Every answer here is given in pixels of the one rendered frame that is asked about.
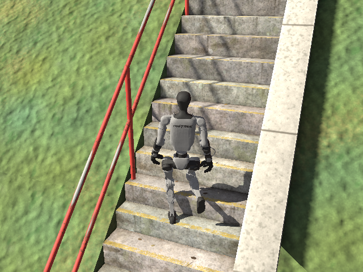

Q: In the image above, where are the stairs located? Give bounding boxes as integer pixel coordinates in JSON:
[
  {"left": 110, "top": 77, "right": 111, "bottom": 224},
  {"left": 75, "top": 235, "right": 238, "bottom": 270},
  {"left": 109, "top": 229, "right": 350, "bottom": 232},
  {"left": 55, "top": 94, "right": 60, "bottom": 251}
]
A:
[{"left": 98, "top": 0, "right": 287, "bottom": 272}]

